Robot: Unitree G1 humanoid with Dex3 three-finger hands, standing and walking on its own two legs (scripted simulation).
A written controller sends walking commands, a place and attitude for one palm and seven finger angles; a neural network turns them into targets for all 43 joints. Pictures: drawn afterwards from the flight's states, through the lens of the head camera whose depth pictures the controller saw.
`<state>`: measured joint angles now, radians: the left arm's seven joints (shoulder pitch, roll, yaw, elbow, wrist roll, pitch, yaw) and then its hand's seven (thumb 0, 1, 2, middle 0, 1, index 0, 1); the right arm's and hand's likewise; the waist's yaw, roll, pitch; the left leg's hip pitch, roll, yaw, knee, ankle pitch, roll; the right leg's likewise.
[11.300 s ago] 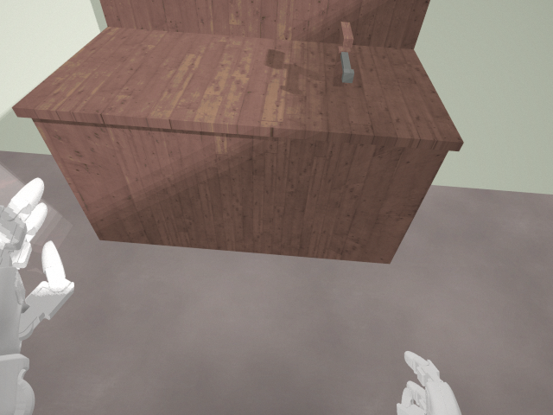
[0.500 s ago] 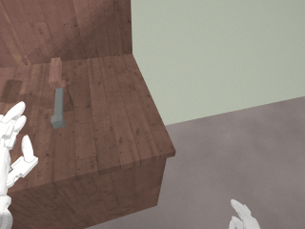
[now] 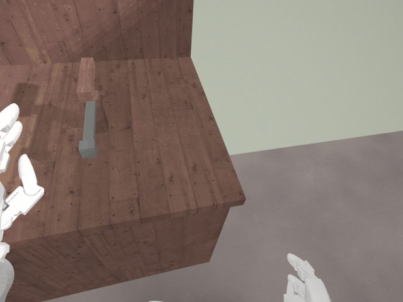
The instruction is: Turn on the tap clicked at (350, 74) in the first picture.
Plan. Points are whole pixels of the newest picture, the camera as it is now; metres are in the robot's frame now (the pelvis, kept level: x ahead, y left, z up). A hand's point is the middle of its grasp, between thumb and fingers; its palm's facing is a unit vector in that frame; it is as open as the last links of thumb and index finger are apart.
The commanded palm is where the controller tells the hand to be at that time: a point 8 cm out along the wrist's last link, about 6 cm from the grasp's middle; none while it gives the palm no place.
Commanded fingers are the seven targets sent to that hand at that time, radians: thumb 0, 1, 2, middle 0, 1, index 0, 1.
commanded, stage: come to a stop and stand still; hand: left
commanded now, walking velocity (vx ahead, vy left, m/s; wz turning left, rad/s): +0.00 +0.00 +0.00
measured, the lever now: (88, 148) +0.37 +0.27 +0.07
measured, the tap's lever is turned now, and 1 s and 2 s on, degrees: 0 0 0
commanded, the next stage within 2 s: look again from close up in 0.66 s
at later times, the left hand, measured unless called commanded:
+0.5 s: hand (79, 154) +0.28 +0.23 +0.17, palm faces +0.35 -0.84 -0.41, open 7.4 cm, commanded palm +0.22 +0.26 +0.18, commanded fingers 0.00 0.90 0.90 -0.20 -0.30 -0.20 -0.30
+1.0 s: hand (70, 165) +0.26 +0.23 +0.17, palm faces +0.39 -0.84 -0.37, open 7.4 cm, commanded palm +0.21 +0.26 +0.18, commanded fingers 0.00 0.90 0.90 -0.20 -0.30 -0.20 -0.30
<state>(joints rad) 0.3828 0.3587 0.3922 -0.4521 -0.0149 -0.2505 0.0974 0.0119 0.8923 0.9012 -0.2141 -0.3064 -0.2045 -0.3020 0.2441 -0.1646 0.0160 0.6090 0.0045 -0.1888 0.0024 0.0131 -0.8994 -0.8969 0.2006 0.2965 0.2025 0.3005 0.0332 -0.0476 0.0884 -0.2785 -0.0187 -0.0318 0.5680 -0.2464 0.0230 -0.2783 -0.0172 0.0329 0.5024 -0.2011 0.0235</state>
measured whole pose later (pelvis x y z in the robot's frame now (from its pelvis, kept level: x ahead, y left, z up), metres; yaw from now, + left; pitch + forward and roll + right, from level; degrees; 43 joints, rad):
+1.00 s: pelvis +0.05 -0.02 +0.01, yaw +0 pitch -1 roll -1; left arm 0.45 0.36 0.35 -0.46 -0.05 -0.19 0.12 0.01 0.89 0.90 -0.21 -0.31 -0.21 -0.30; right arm 0.20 -0.19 0.00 0.58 0.01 -0.08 -0.03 0.01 -0.90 -0.90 0.20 0.30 0.20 0.30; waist 0.02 -0.01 0.04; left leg -0.18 0.00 -0.04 0.45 -0.26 0.00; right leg -0.18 0.00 0.02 0.40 -0.20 0.02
